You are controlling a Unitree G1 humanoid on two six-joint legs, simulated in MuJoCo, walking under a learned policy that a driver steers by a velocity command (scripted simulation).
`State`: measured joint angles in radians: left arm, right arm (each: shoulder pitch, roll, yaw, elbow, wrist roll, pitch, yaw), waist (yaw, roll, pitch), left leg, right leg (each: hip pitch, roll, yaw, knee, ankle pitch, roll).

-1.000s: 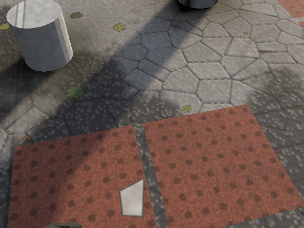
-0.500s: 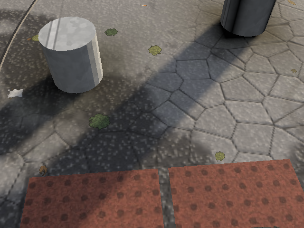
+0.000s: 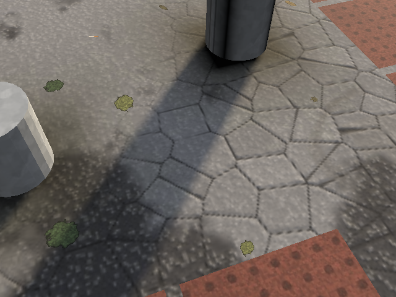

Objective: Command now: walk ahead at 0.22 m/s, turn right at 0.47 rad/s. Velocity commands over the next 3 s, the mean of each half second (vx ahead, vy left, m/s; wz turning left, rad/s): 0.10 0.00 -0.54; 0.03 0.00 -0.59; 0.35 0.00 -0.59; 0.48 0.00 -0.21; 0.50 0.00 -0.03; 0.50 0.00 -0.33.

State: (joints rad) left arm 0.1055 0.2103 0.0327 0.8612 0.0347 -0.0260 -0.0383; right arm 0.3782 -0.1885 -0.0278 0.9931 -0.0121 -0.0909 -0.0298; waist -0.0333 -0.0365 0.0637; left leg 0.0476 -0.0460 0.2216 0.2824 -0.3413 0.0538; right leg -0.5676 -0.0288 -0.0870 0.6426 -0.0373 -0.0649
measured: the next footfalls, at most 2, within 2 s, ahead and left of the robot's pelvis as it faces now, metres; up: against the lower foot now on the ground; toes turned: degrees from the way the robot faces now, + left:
right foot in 0.06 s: +0.19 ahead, -0.07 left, +0.00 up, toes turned -6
left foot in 0.62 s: +0.17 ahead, +0.11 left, +0.00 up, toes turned -26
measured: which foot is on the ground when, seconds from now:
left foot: down 0.00-0.06, up 0.08-0.60, down 0.62-1.00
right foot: up 0.00-0.04, down 0.06-0.62, up 0.64-1.00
